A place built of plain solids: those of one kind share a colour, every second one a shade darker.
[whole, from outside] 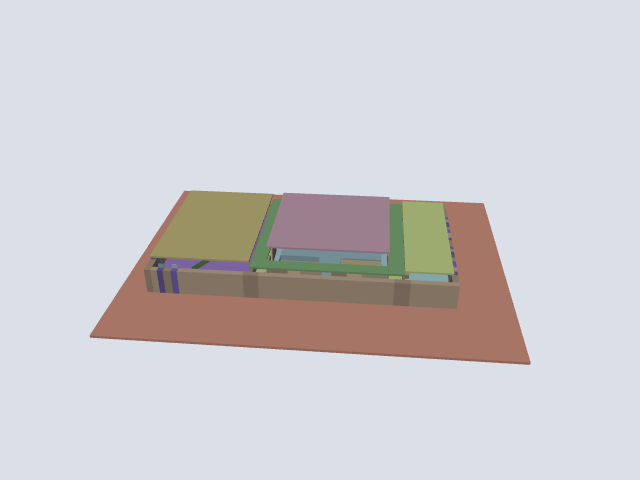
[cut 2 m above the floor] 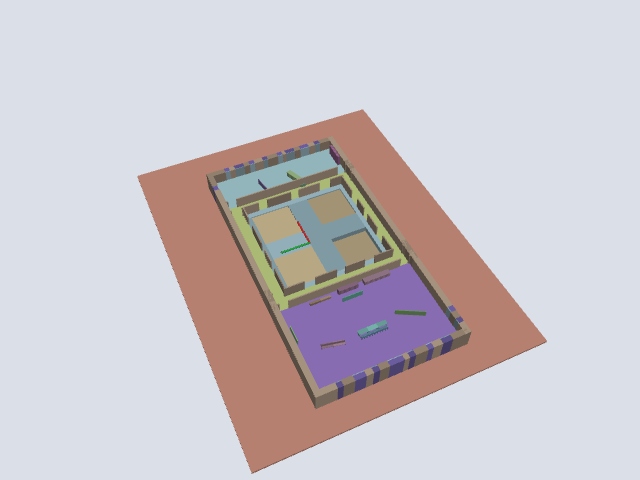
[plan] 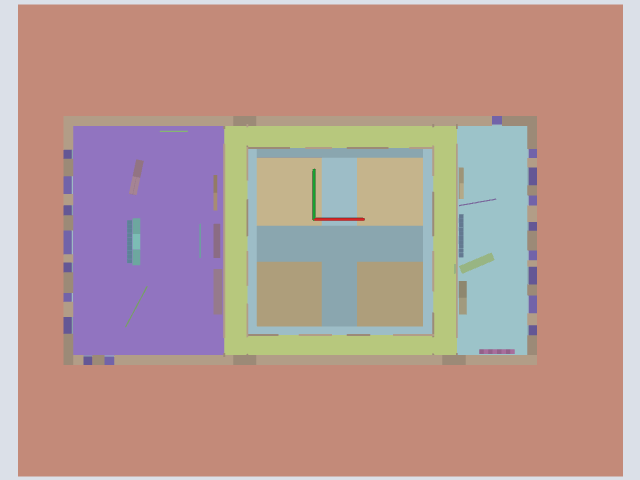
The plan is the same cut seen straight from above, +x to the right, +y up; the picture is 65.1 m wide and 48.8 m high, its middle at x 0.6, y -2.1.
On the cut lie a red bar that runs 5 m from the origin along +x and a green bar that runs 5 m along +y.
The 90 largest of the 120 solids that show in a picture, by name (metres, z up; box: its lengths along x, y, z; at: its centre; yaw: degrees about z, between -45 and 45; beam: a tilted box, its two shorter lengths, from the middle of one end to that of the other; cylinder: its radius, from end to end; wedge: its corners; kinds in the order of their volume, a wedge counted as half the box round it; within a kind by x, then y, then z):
{
 "ground_under_all_1": {"box": [61.51, 48.01, 0.4], "at": [0.64, -2.15, -1.74]},
 "wall_1": {"box": [1.0, 3.16, 4.19], "at": [-24.99, -13.22, 0.51]},
 "wall_2": {"box": [1.0, 1.56, 4.19], "at": [-24.99, -9.16, 0.51]},
 "wall_3": {"box": [1.0, 2.09, 4.19], "at": [-24.99, -6.43, 0.51]},
 "wall_4": {"box": [1.0, 0.85, 4.19], "at": [-24.99, -3.96, 0.51]},
 "wall_5": {"box": [1.0, 1.57, 4.19], "at": [-24.99, -0.35, 0.51]},
 "wall_6": {"box": [1.0, 1.14, 4.19], "at": [-24.99, 2.0, 0.51]},
 "wall_7": {"box": [1.0, 1.8, 4.19], "at": [-24.99, 5.27, 0.51]},
 "wall_8": {"box": [1.0, 3.43, 4.19], "at": [-24.99, 8.79, 0.51]},
 "wall_9": {"box": [2.05, 1.0, 4.19], "at": [-24.47, -14.3, 0.51]},
 "wall_10": {"box": [1.23, 1.0, 4.19], "at": [-21.93, -14.3, 0.51]},
 "wall_11": {"box": [17.26, 1.0, 4.19], "at": [-16.86, 10.0, 0.51]},
 "wall_12": {"box": [12.08, 1.0, 4.19], "at": [-14.27, -14.3, 0.51]},
 "wall_13": {"box": [0.2, 19.75, 4.19], "at": [-9.13, -2.2, 0.51]},
 "wall_14": {"box": [4.15, 1.0, 4.19], "at": [-7.96, -14.3, 0.51]},
 "wall_15": {"box": [4.15, 1.0, 4.19], "at": [-7.96, 10.0, 0.51]},
 "wall_16": {"box": [0.2, 3.45, 4.19], "at": [-6.78, -10.28, 0.51]},
 "wall_17": {"box": [0.2, 3.3, 4.19], "at": [-6.78, -10.2, 0.51]},
 "wall_18": {"box": [0.2, 3.52, 4.19], "at": [-6.78, -4.99, 0.51]},
 "wall_19": {"box": [0.2, 3.52, 4.19], "at": [-6.78, -4.99, 0.51]},
 "wall_20": {"box": [0.2, 3.77, 4.19], "at": [-6.78, 0.16, 0.51]},
 "wall_21": {"box": [0.2, 3.4, 4.19], "at": [-6.78, 5.65, 0.51]},
 "wall_22": {"box": [0.2, 3.55, 4.19], "at": [-6.78, 5.72, 0.51]},
 "wall_23": {"box": [3.28, 0.2, 4.19], "at": [-5.25, -11.75, 0.51]},
 "wall_24": {"box": [4.43, 0.2, 4.19], "at": [-4.67, 7.25, 0.51]},
 "wall_25": {"box": [3.38, 0.2, 4.19], "at": [0.13, -11.75, 0.51]},
 "wall_26": {"box": [20.7, 1.0, 4.19], "at": [2.67, -14.3, 0.51]},
 "wall_27": {"box": [20.7, 1.0, 4.19], "at": [2.67, 10.0, 0.51]},
 "wall_28": {"box": [4.25, 0.2, 4.19], "at": [5.44, 7.25, 0.51]},
 "wall_29": {"box": [4.2, 0.2, 4.19], "at": [10.12, -11.75, 0.51]},
 "wall_30": {"box": [0.2, 4.1, 4.19], "at": [12.12, -5.28, 0.51]},
 "wall_31": {"box": [0.2, 4.53, 4.19], "at": [12.12, 0.54, 0.51]},
 "wall_32": {"box": [0.2, 4.53, 4.19], "at": [12.12, 0.54, 0.51]},
 "wall_33": {"box": [0.2, 3.1, 4.19], "at": [12.12, 5.95, 0.51]},
 "wall_34": {"box": [4.2, 1.0, 4.19], "at": [13.32, -14.3, 0.51]},
 "wall_35": {"box": [4.2, 1.0, 4.19], "at": [13.32, 10.0, 0.51]},
 "wall_36": {"box": [0.2, 19.75, 4.19], "at": [14.52, -2.2, 0.51]},
 "wall_37": {"box": [4.48, 1.0, 4.19], "at": [15.86, 10.0, 0.51]},
 "wall_38": {"box": [9.05, 1.0, 4.19], "at": [18.14, -14.3, 0.51]},
 "wall_39": {"box": [3.57, 1.0, 4.19], "at": [20.88, 10.0, 0.51]},
 "wall_40": {"box": [1.0, 3.02, 4.19], "at": [22.17, -13.29, 0.51]},
 "wall_41": {"box": [1.0, 1.23, 4.19], "at": [22.17, -10.16, 0.51]},
 "wall_42": {"box": [1.0, 1.14, 4.19], "at": [22.17, -7.18, 0.51]},
 "wall_43": {"box": [1.0, 0.64, 4.19], "at": [22.17, -4.49, 0.51]},
 "wall_44": {"box": [1.0, 2.01, 4.19], "at": [22.17, -2.17, 0.51]},
 "wall_45": {"box": [1.0, 1.68, 4.19], "at": [22.17, 0.58, 0.51]},
 "wall_46": {"box": [1.0, 1.04, 4.19], "at": [22.17, 2.94, 0.51]},
 "wall_47": {"box": [1.0, 0.98, 4.19], "at": [22.17, 5.75, 0.51]},
 "wall_48": {"box": [1.0, 3.36, 4.19], "at": [22.17, 8.82, 0.51]},
 "floor_refectory_1": {"box": [15.46, 23.5, 1.59], "at": [-16.86, -2.15, -0.8]},
 "floor_corr_1": {"box": [2.35, 23.5, 1.59], "at": [-7.96, -2.15, -0.8]},
 "floor_corr_2": {"box": [18.9, 2.15, 1.59], "at": [2.67, -12.82, -0.8]},
 "floor_corr_3": {"box": [18.9, 2.35, 1.59], "at": [2.67, 8.43, -0.8]},
 "floor_corr_4": {"box": [2.4, 23.5, 1.59], "at": [13.32, -2.15, -0.8]},
 "floor_gang_1": {"box": [0.95, 19.0, 1.59], "at": [-6.31, -2.25, -0.8]},
 "floor_gang_2": {"box": [3.6, 6.6, 1.59], "at": [2.57, -7.6, -0.8]},
 "floor_gang_3": {"box": [3.6, 6.9, 1.59], "at": [2.57, 2.8, -0.8]},
 "floor_gang_4": {"box": [16.9, 0.85, 1.59], "at": [2.62, -11.32, -0.8]},
 "floor_gang_5": {"box": [16.9, 3.65, 1.59], "at": [2.62, -2.48, -0.8]},
 "floor_gang_6": {"box": [16.9, 1.0, 1.59], "at": [2.62, 6.75, -0.8]},
 "floor_gang_7": {"box": [1.05, 19.0, 1.59], "at": [11.59, -2.25, -0.8]},
 "floor_breakhall_1": {"box": [7.25, 23.5, 1.59], "at": [18.14, -2.15, -0.8]},
 "step_tier_1": {"box": [6.6, 6.6, 0.6], "at": [-2.53, -7.6, -1.29]},
 "step_tier_2": {"box": [6.6, 6.9, 1.59], "at": [-2.53, 2.8, -0.8]},
 "step_tier_3": {"box": [6.7, 6.6, 1.34], "at": [7.72, -7.6, -0.92]},
 "step_tier_4": {"box": [6.7, 6.9, 1.4], "at": [7.72, 2.8, -0.89]},
 "ceil_refectory_1": {"box": [15.46, 23.5, 0.3], "at": [-16.86, -2.15, 4.45]},
 "ceil_hall_1": {"box": [18.9, 19.0, 0.3], "at": [2.67, -2.25, 5.9]},
 "wall_mass_1": {"box": [0.85, 1.7, 4.19], "at": [-25.06, -10.79, 0.51]},
 "wall_mass_2": {"box": [0.85, 0.9, 4.19], "at": [-25.06, -7.93, 0.51]},
 "wall_mass_3": {"box": [0.85, 1.0, 4.19], "at": [-25.06, -4.89, 0.51]},
 "wall_mass_4": {"box": [0.85, 2.4, 4.19], "at": [-25.06, -2.34, 0.51]},
 "wall_mass_5": {"box": [0.85, 1.0, 4.19], "at": [-25.06, 0.93, 0.51]},
 "wall_mass_6": {"box": [0.85, 1.8, 4.19], "at": [-25.06, 3.47, 0.51]},
 "wall_mass_7": {"box": [0.85, 0.9, 4.19], "at": [-25.06, 6.62, 0.51]},
 "wall_mass_8": {"box": [0.9, 0.85, 4.19], "at": [-22.99, -14.37, 0.51]},
 "wall_mass_9": {"box": [1.0, 0.85, 4.19], "at": [-20.81, -14.37, 0.51]},
 "wall_mass_10": {"box": [1.0, 0.85, 4.19], "at": [18.6, 10.07, 0.51]},
 "wall_mass_11": {"box": [0.85, 1.0, 4.19], "at": [22.24, -11.28, 0.51]},
 "wall_mass_12": {"box": [0.85, 1.8, 4.19], "at": [22.24, -8.65, 0.51]},
 "wall_mass_13": {"box": [0.85, 1.8, 4.19], "at": [22.24, -5.71, 0.51]},
 "wall_mass_14": {"box": [0.85, 1.0, 4.19], "at": [22.24, -3.67, 0.51]},
 "wall_mass_15": {"box": [0.85, 0.9, 4.19], "at": [22.24, -0.71, 0.51]},
 "wall_mass_16": {"box": [0.85, 1.0, 4.19], "at": [22.24, 1.92, 0.51]},
 "wall_mass_17": {"box": [0.85, 1.8, 4.19], "at": [22.24, 4.36, 0.51]},
 "wall_mass_18": {"box": [0.85, 0.9, 4.19], "at": [22.24, 6.69, 0.51]},
 "ceil_breakhall_1": {"box": [7.25, 23.5, 0.3], "at": [18.14, -2.15, 4.05]},
 "ceil_corr_1": {"box": [2.35, 23.5, 0.3], "at": [-7.96, -2.15, 3.4]},
 "ceil_corr_2": {"box": [18.9, 2.15, 0.3], "at": [2.67, -12.82, 3.4]},
 "ceil_corr_3": {"box": [2.4, 23.5, 0.3], "at": [13.32, -2.15, 3.4]}
}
